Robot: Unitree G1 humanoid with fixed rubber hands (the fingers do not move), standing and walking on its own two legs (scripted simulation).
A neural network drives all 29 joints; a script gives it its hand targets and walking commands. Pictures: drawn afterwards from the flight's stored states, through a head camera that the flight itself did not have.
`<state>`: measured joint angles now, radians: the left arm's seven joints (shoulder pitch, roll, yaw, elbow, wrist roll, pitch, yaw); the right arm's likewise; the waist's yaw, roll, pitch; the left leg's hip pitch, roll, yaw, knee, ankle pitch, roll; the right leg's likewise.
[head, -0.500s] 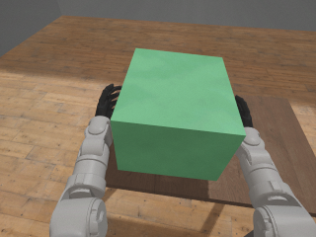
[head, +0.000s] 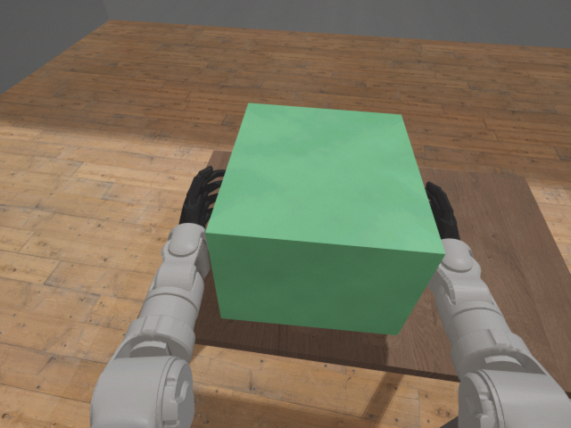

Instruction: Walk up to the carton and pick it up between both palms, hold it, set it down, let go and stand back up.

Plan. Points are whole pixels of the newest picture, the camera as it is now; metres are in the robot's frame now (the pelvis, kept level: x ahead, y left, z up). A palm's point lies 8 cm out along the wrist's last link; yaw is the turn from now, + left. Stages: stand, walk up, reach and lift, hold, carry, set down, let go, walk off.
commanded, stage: set down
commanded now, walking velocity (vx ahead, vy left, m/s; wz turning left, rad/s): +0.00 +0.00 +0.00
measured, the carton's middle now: (316, 209) +0.46 -0.01 +0.05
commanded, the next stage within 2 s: none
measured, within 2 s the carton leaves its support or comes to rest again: neither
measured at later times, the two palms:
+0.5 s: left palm (203, 224) +0.41 +0.17 +0.07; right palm (438, 238) +0.40 -0.19 +0.06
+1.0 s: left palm (207, 237) +0.40 +0.16 +0.05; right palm (439, 249) +0.39 -0.20 +0.04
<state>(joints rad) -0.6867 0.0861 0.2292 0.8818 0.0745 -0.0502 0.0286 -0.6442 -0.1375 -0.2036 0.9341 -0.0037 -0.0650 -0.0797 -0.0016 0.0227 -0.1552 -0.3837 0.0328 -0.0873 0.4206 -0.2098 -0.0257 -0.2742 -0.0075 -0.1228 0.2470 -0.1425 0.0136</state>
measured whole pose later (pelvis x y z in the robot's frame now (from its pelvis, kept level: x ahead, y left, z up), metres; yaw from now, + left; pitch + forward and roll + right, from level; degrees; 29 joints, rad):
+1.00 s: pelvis +0.01 +0.00 +0.00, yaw +0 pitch +11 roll -2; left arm -0.69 0.08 0.22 1.12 0.08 -0.29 0.06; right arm -0.64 -0.14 -0.28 1.12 -0.12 -0.27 -0.06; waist 0.00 0.02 -0.14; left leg -0.38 0.03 -0.09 0.42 -0.23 -0.03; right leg -0.28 -0.01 -0.12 0.26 -0.17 0.01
